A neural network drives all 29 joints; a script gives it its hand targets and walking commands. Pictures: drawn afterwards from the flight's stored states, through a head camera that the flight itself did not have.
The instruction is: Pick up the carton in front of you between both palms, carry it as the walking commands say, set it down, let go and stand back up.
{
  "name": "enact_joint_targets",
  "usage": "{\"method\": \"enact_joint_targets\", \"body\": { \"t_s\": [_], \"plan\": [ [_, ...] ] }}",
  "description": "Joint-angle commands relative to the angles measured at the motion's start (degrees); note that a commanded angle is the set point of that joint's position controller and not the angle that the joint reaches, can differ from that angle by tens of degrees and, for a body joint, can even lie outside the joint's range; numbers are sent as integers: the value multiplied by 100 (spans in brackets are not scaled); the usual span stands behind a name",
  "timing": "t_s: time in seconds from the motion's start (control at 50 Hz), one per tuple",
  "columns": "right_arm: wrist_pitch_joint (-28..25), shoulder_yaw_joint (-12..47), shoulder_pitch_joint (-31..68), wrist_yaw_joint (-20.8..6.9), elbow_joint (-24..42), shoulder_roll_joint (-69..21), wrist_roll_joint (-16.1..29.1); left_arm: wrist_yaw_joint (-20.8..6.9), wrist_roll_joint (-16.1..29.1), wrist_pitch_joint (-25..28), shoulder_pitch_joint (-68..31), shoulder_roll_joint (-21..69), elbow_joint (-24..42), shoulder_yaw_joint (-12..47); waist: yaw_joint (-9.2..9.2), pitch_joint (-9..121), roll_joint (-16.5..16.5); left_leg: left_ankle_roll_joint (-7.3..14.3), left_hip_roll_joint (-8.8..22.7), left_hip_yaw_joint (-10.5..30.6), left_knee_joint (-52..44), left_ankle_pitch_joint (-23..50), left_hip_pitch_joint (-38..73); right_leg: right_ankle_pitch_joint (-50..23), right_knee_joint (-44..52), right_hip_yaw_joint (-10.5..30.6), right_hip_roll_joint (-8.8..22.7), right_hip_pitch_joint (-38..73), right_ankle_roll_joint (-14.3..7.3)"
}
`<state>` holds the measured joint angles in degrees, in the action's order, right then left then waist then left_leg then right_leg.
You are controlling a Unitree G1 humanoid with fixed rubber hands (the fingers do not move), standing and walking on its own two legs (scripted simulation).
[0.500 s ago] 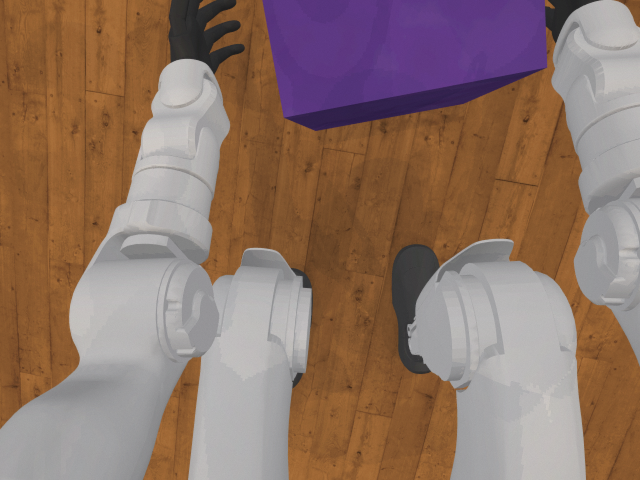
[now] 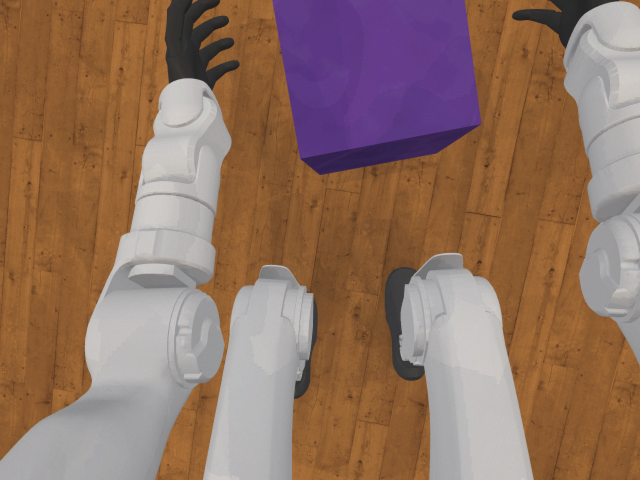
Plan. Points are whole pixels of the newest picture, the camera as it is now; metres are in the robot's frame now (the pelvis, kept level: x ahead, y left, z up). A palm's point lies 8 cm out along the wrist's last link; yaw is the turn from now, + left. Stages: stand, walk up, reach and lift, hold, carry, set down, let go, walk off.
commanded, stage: set down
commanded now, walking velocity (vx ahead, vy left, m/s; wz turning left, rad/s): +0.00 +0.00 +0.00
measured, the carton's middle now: (370, 86) +0.55 -0.07 -0.32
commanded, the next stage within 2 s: let go in 0.66 s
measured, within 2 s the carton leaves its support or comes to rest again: neither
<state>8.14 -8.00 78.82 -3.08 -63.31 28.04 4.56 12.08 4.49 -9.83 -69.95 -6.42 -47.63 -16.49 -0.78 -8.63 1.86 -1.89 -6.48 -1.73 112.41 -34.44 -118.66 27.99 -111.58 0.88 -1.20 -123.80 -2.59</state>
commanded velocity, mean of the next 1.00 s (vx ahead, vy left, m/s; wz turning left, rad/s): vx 0.00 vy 0.00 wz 0.00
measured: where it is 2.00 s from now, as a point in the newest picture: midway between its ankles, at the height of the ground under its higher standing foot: (350, 351)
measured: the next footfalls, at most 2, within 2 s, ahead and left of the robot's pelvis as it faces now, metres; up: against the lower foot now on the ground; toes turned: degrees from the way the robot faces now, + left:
none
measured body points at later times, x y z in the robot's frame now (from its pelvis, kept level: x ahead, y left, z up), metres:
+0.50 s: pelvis +0.02 -0.01 +0.13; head +0.33 -0.06 +0.45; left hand +0.54 +0.13 +0.02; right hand +0.55 -0.27 +0.02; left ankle +0.10 +0.11 -0.41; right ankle +0.12 -0.10 -0.41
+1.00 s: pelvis +0.07 -0.01 +0.26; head +0.32 -0.06 +0.63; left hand +0.47 +0.15 +0.14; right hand +0.46 -0.28 +0.13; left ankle +0.10 +0.11 -0.41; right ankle +0.12 -0.10 -0.41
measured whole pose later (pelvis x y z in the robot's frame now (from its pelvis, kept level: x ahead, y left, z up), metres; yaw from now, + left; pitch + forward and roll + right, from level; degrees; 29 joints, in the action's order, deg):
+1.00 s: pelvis +0.07 -0.01 +0.26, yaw -5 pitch +38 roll +2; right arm 6.4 -13.7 38.0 -1.2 -41.5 14.9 -4.9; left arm 0.2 -4.7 -5.8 -30.7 -6.4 -34.3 -12.3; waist -1.3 4.3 0.6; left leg -1.1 -2.8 2.2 52.2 -20.1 -70.0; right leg 14.9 -51.5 2.1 -3.7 -74.1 -2.4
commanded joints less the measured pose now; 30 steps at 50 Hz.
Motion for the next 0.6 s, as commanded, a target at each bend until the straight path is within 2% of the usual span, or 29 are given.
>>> {"method": "enact_joint_targets", "body": {
  "t_s": [0.0,0.22,0.58],
  "plan": [
    [-131,-197,1317,-33,616,699,-115,-63,-65,119,-985,-430,599,-66,60,6010,-749,-136,-1,-289,-1327,1104,1503,-1761,1159,135,-16,4671,143],
    [98,-314,1153,-163,1258,786,-202,-96,-64,-68,-612,-496,1417,-47,-39,7270,-940,-177,1,-343,-2455,1521,2335,-2279,2206,91,-119,6246,193],
    [50,-601,386,-319,1349,388,-584,-404,-391,9,324,-299,1545,-328,-177,6765,-918,-210,119,-213,-4608,1994,3467,-2888,4263,298,-87,7934,300]
  ]
}}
